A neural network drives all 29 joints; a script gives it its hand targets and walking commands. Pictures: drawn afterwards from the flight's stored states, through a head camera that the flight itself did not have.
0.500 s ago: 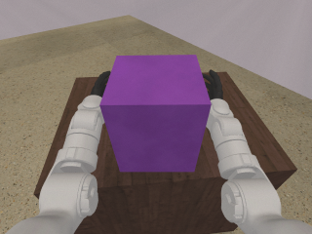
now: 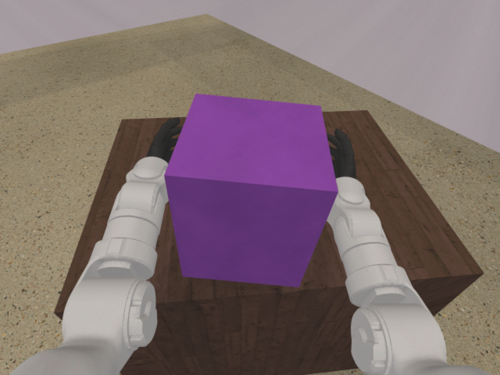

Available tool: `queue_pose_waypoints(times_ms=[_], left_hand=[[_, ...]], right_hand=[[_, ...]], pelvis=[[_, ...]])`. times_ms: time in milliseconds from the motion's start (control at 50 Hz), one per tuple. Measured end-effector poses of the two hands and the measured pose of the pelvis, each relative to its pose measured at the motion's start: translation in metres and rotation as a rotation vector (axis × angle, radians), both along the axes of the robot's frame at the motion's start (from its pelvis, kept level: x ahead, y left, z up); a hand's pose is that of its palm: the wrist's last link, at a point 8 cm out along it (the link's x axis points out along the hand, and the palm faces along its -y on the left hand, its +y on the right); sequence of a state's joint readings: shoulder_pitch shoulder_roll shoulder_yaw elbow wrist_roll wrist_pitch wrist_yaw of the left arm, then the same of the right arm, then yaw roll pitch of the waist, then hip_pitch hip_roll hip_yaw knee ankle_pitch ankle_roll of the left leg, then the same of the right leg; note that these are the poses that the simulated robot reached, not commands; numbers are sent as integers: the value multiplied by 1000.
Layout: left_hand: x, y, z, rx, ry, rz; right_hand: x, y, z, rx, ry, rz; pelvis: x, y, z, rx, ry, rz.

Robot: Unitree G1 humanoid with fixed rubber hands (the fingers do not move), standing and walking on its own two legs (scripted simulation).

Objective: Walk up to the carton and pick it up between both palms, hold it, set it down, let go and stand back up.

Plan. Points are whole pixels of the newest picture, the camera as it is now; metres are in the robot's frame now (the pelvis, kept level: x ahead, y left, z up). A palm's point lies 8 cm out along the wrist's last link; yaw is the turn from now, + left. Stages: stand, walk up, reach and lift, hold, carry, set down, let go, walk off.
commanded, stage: set down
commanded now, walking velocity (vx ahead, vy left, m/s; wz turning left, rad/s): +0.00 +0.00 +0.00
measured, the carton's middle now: (249, 194) +0.39 -0.01 +0.10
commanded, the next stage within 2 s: none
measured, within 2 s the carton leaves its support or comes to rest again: rests again in 1.16 s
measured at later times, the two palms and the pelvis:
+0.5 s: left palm (164, 170) +0.43 +0.14 +0.13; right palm (339, 183) +0.39 -0.16 +0.12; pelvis +0.01 +0.00 +0.00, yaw +0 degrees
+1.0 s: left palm (166, 174) +0.43 +0.13 +0.12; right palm (338, 193) +0.38 -0.16 +0.10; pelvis +0.01 +0.00 +0.00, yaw +0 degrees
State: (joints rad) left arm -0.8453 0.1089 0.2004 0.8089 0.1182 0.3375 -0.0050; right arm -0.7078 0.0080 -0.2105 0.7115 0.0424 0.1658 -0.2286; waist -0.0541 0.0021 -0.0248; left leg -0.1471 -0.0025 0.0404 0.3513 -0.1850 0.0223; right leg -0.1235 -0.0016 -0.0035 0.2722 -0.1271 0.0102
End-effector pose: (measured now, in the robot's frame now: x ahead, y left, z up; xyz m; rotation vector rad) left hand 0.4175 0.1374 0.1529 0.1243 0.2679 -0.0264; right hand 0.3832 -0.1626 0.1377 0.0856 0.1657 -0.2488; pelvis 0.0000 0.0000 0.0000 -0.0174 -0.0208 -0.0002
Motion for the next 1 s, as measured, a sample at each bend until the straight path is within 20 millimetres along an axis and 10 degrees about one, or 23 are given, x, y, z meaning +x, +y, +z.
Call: queue_pose_waypoints(times_ms=[1000], left_hand=[[11,-4,-37,-9,17,-50]], right_hand=[[-3,-2,-36,-22,23,-45]], pelvis=[[10,1,1,-1,20,0]])
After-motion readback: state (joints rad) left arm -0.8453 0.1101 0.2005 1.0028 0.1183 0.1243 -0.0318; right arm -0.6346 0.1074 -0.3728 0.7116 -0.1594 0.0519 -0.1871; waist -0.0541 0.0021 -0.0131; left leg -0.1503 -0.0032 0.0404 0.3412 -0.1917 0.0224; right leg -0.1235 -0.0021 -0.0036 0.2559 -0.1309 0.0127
